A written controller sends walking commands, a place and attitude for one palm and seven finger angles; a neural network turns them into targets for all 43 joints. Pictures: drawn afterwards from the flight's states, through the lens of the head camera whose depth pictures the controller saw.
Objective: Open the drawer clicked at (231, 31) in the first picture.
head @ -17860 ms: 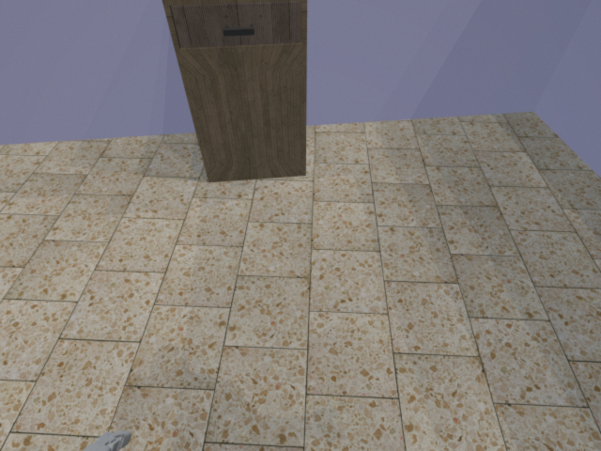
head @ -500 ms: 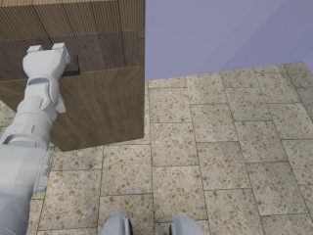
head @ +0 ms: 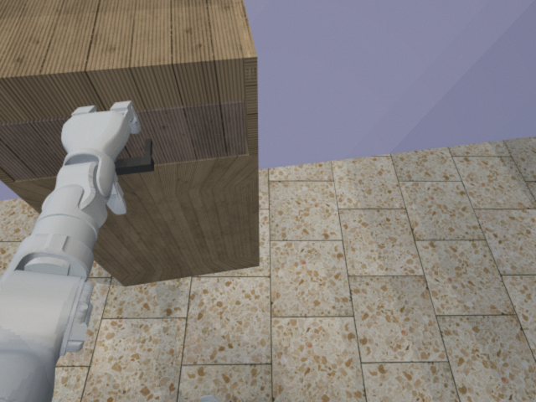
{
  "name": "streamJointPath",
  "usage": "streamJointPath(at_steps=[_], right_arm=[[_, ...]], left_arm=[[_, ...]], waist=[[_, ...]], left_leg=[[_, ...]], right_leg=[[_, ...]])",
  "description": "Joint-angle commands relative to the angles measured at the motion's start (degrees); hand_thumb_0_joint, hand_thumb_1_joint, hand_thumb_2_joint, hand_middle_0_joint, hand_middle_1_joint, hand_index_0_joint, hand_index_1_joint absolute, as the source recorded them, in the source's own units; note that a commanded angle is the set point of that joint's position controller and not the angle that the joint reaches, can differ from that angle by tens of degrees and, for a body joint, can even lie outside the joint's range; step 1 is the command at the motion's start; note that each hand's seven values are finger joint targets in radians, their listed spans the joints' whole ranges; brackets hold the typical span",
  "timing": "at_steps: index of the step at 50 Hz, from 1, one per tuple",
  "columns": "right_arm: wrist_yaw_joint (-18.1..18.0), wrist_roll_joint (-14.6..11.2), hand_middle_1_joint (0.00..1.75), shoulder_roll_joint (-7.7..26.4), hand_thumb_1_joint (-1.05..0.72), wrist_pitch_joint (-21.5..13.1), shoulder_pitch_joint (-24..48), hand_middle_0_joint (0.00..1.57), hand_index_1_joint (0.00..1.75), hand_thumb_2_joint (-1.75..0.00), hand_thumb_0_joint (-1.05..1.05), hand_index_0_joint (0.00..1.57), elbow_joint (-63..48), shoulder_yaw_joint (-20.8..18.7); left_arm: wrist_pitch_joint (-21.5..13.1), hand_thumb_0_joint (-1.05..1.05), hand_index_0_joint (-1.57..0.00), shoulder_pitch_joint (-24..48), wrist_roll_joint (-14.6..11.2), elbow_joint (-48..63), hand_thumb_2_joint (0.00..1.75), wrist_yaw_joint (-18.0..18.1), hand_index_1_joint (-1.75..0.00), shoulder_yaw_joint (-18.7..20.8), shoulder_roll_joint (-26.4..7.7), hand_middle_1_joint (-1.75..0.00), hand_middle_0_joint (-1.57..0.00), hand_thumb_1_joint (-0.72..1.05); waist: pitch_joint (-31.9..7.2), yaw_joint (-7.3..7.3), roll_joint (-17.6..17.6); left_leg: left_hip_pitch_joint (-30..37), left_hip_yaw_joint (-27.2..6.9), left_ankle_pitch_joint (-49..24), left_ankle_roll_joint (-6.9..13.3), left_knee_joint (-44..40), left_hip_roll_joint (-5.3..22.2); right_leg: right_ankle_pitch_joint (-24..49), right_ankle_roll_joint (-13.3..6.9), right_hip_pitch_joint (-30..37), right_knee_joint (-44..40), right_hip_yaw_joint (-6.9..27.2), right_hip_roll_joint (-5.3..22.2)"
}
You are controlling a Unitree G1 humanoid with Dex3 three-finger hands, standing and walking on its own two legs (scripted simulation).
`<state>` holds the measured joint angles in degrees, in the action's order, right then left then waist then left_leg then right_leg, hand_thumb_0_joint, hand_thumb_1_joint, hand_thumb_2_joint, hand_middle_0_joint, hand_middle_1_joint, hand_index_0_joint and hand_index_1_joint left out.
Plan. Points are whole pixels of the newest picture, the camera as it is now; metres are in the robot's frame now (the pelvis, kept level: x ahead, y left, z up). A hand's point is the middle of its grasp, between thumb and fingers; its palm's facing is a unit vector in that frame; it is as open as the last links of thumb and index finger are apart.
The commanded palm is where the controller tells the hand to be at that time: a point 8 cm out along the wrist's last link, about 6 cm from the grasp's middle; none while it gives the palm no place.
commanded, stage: re-aim the fingers above the handle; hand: left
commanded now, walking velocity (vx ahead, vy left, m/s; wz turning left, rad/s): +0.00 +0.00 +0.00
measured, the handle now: (121, 157) +0.53 +0.24 +0.00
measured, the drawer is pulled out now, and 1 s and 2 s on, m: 0.00 0.00 0.00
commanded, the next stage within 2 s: none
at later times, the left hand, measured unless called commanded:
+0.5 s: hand (118, 163) +0.48 +0.22 +0.05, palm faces -0.08 -0.04 -1.00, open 13.9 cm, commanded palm +0.46 +0.23 +0.11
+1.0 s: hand (118, 159) +0.48 +0.21 +0.06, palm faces -0.03 -0.05 -1.00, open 13.8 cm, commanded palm +0.46 +0.23 +0.11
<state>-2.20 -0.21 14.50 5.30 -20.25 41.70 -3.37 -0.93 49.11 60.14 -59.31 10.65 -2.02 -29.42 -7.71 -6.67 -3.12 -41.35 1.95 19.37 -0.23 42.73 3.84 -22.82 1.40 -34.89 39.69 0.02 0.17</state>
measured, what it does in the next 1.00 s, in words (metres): stands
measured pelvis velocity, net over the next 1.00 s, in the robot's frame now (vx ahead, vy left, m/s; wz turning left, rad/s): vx -0.02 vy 0.00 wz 0.00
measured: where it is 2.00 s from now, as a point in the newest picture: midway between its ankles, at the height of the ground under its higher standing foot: outside the picture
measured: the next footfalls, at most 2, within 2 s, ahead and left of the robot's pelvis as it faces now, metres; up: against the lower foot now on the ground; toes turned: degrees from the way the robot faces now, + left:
none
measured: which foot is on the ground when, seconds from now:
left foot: down 0.00-1.00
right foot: down 0.00-1.00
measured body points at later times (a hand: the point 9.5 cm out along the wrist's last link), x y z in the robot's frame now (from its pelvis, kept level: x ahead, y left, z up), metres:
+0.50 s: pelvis +0.00 -0.01 +0.00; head +0.08 -0.01 +0.44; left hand +0.47 +0.22 +0.11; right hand +0.03 -0.29 -0.13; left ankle +0.00 +0.12 -0.71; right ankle -0.05 -0.14 -0.71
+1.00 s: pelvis -0.02 +0.00 +0.00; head +0.07 +0.00 +0.44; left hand +0.48 +0.21 +0.11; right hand -0.03 -0.28 -0.13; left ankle +0.00 +0.12 -0.71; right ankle -0.05 -0.14 -0.71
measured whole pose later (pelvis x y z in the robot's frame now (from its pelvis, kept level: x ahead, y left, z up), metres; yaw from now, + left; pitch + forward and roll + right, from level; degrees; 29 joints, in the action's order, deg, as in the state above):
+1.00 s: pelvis -0.02 +0.00 +0.00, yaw +0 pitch +17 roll -2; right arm -2.5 -0.1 14.5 3.9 -21.4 43.4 -3.7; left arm -2.7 50.6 61.7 -60.6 13.5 -1.5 -29.1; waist -7.1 -7.7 -2.7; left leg -42.1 1.8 18.2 -0.1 43.2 3.8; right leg -22.0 1.4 -35.9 40.6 0.1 0.1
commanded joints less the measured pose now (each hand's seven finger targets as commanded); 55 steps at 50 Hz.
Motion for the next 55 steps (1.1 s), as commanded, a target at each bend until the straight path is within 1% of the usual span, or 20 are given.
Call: streamJointPath(at_steps=[1,4,7,13,15,17,21,23,25,27,29,30,33,37,38,42,46,49,50,55], right_arm=[[-0.57,0.32,0.3,9.24,-0.9,-0.2,-7.95,0.2,0.3,-0.9,0.0,0.2,-3.43,-3.43],[-0.52,0.5,0.3,9.05,-0.9,-0.45,-7.56,0.2,0.3,-0.9,0.0,0.2,-3.61,-3.57],[-0.22,0.68,0.3,8.97,-0.9,-0.81,-7.14,0.2,0.3,-0.9,0.0,0.2,-3.43,-4.0],[0.36,0.3,0.3,9.24,-0.9,-0.85,-6.94,0.2,0.3,-0.9,0.0,0.2,-2.47,-4.29],[0.27,0.18,0.3,9.26,-0.9,-0.64,-6.47,0.2,0.3,-0.9,0.0,0.2,-2.35,-4.29],[0.0,0.13,0.3,9.33,-0.9,-0.49,-6.45,0.2,0.3,-0.9,0.0,0.2,-2.19,-4.24],[-0.6,-0.07,0.3,9.31,-0.9,-0.38,-6.05,0.2,0.3,-0.9,0.0,0.2,-2.48,-3.59],[-0.66,0.15,0.3,8.98,-0.9,-0.64,-6.01,0.2,0.3,-0.9,0.0,0.2,-2.64,-3.56],[-0.65,0.34,0.3,8.97,-0.9,-0.85,-6.19,0.2,0.3,-0.9,0.0,0.2,-3.04,-3.48],[-0.49,0.5,0.3,8.82,-0.9,-0.83,-6.08,0.2,0.3,-0.9,0.0,0.2,-3.49,-3.37],[-0.29,0.29,0.3,8.87,-0.9,-0.92,-5.93,0.2,0.3,-0.9,0.0,0.2,-3.62,-3.09],[-0.23,0.2,0.3,8.94,-0.9,-1.01,-5.88,0.2,0.3,-0.9,0.0,0.2,-3.67,-3.03],[-0.21,0.1,0.3,9.43,-0.9,-1.2,-6.49,0.2,0.3,-0.9,0.0,0.2,-3.6,-3.16],[-0.43,0.22,0.3,9.46,-0.9,-1.78,-7.65,0.2,0.3,-0.9,0.0,0.2,-2.64,-3.7],[-0.65,0.19,0.3,9.63,-0.9,-1.86,-7.86,0.2,0.3,-0.9,0.0,0.2,-2.51,-3.86],[-1.14,0.32,0.3,9.45,-0.9,-2.16,-8.33,0.2,0.3,-0.9,0.0,0.2,-1.43,-3.86],[-1.16,0.23,0.3,9.39,-0.9,-2.16,-8.39,0.2,0.3,-0.9,0.0,0.2,-1.23,-3.38],[-0.89,0.22,0.3,9.33,-0.9,-2.08,-7.9,0.2,0.3,-0.9,0.0,0.2,-1.76,-2.99],[-0.66,0.31,0.3,9.3,-0.9,-2.09,-7.84,0.2,0.3,-0.9,0.0,0.2,-2.04,-2.87],[-0.25,0.35,0.3,9.6,-0.9,-2.07,-7.66,0.2,0.3,-0.9,0.0,0.2,-2.97,-3.11]], left_arm=[[-2.17,0.0,-0.3,22.39,1.04,13.72,0.3,3.64,-1.2,6.12,-16.48,-1.2,-0.3,-0.5],[-2.54,0.0,-0.3,22.02,1.67,15.0,0.3,6.08,-1.2,8.98,-19.28,-1.2,-0.3,-0.5],[-2.11,0.0,-0.3,22.55,1.69,17.36,0.3,7.72,-1.2,9.45,-19.17,-1.2,-0.3,-0.5],[1.13,0.0,-0.3,22.36,0.77,15.44,0.3,6.46,-1.2,3.93,-13.14,-1.2,-0.3,-0.5],[1.92,0.0,-0.3,22.03,0.09,14.41,0.3,4.95,-1.2,1.2,-10.1,-1.2,-0.3,-0.5],[1.57,0.0,-0.3,23.93,-0.48,14.47,0.3,3.5,-1.2,0.59,-9.9,-1.2,-0.3,-0.5],[0.11,0.0,-0.3,24.69,0.28,12.53,0.3,2.48,-1.2,1.85,-12.46,-1.2,-0.3,-0.5],[-1.22,0.0,-0.3,26.28,0.92,13.5,0.3,3.31,-1.2,2.61,-13.02,-1.2,-0.3,-0.5],[-1.91,0.0,-0.3,24.78,1.67,13.54,0.3,4.8,-1.2,6.12,-16.33,-1.2,-0.3,-0.5],[-1.64,0.0,-0.3,23.15,2.09,12.53,0.3,6.27,-1.2,8.17,-17.77,-1.2,-0.3,-0.5],[0.02,0.0,-0.3,21.71,2.69,9.0,0.3,7.64,-1.2,8.22,-17.92,-1.2,-0.3,-0.5],[0.94,0.0,-0.3,23.3,2.95,8.34,0.3,8.15,-1.2,6.65,-16.79,-1.2,-0.3,-0.5],[2.68,0.0,-0.3,25.56,3.48,8.11,0.3,8.55,-1.2,7.54,-19.18,-1.2,-0.3,-0.5],[2.25,0.0,-0.3,29.14,1.92,9.68,0.3,6.35,-1.2,3.33,-14.34,-1.2,-0.3,-0.5],[1.58,0.0,-0.3,28.74,1.43,10.67,0.3,5.61,-1.2,3.81,-14.95,-1.2,-0.3,-0.5],[-0.77,0.0,-0.3,30.25,0.43,12.51,0.3,3.3,-1.2,0.21,-10.98,-1.2,-0.3,-0.5],[-1.73,0.0,-0.3,28.02,1.25,9.59,0.3,4.45,-1.2,3.74,-14.58,-1.2,-0.3,-0.5],[-0.92,0.0,-0.3,26.04,2.38,7.44,0.3,6.59,-1.2,6.86,-17.92,-1.2,-0.3,-0.5],[-0.37,0.0,-0.3,26.2,2.7,7.23,0.3,7.18,-1.2,5.92,-16.82,-1.2,-0.3,-0.5],[2.23,0.0,-0.3,26.43,3.47,7.65,0.3,8.11,-1.2,7.06,-18.76,-1.2,-0.3,-0.5]], waist=[[-23.64,0.48,-1.38],[-25.36,0.98,-1.43],[-27.99,0.94,-2.01],[-25.82,-0.82,-2.06],[-23.64,-1.6,-0.79],[-22.13,-2.18,0.99],[-19.39,-1.72,0.77],[-20.17,-1.37,-1.73],[-22.6,0.12,-2.15],[-23.92,1.17,-1.7],[-22.23,1.23,-0.67],[-20.92,0.44,0.05],[-24.25,0.31,-0.14],[-25.67,-2.11,0.5],[-26.31,-1.85,0.44],[-22.9,-2.96,-1.29],[-19.29,-1.44,-1.62],[-19.49,0.1,-1.98],[-20.08,0.11,-2.45],[-24.66,0.66,-2.46]], left_leg=[[21.47,0.57,-28.92,2.6,-0.37,-3.86],[20.85,0.91,-30.6,2.71,0.62,-4.17],[22.11,1.13,-33.25,2.7,1.35,-4.3],[24.15,1.12,-32.86,2.72,0.67,-4.32],[24.14,1.16,-30.65,2.85,0.11,-4.48],[23.73,1.02,-28.48,2.98,-0.48,-4.48],[21.3,0.64,-24.16,2.95,-1.4,-4.67],[22.04,0.49,-24.19,2.79,-1.3,-4.48],[21.72,0.36,-25.11,2.6,-0.85,-4.37],[20.63,0.46,-26.39,2.47,-0.54,-4.42],[18.21,0.78,-24.43,2.33,-0.8,-4.23],[17.28,0.94,-22.92,2.32,-1.04,-4.2],[17.66,1.13,-21.86,2.41,-1.12,-4.05],[21.34,0.7,-22.74,2.75,-0.94,-3.73],[22.14,0.64,-22.73,2.77,-1.01,-3.69],[23.96,-0.17,-22.44,2.79,-1.51,-3.54],[20.64,-0.56,-19.31,2.48,-2.21,-3.63],[18.23,-0.2,-19.24,2.27,-2.12,-3.7],[18.26,-0.16,-19.8,2.2,-2.16,-3.74],[18.93,0.49,-21.96,2.1,-1.4,-3.49]], right_leg=[[28.98,-2.26,5.88,-2.16,-2.01,-4.1],[32.07,-2.1,7.64,-1.42,-1.52,-4.03],[35.27,-1.98,9.39,-1.11,-1.24,-3.9],[34.6,-1.75,7.7,-2.35,-1.58,-4.12],[33.18,-1.72,6.91,-3.33,-1.66,-4.17],[31.51,-1.73,6.84,-4.12,-1.57,-4.04],[27.68,-1.94,5.71,-3.99,-1.52,-3.82],[25.56,-2.17,4.29,-3.46,-1.59,-3.85],[25.63,-2.37,4.95,-2.47,-1.64,-3.93],[26.69,-2.52,6.33,-1.65,-1.75,-4.01],[25.12,-2.37,5.45,-1.34,-2.07,-3.96],[24.04,-2.19,4.73,-1.74,-2.12,-3.94],[23.43,-2.06,5.86,-1.86,-1.64,-3.89],[24.25,-1.87,5.28,-3.2,-1.57,-4.09],[24.35,-1.7,5.39,-3.28,-1.41,-4.07],[21.96,-2.09,2.06,-4.24,-1.87,-4.3],[18.07,-2.49,0.55,-3.83,-2.28,-4.34],[18.0,-2.65,1.34,-2.8,-2.35,-4.21],[18.2,-2.75,1.21,-2.53,-2.56,-4.28],[20.94,-2.48,3.47,-1.73,-2.34,-4.22]])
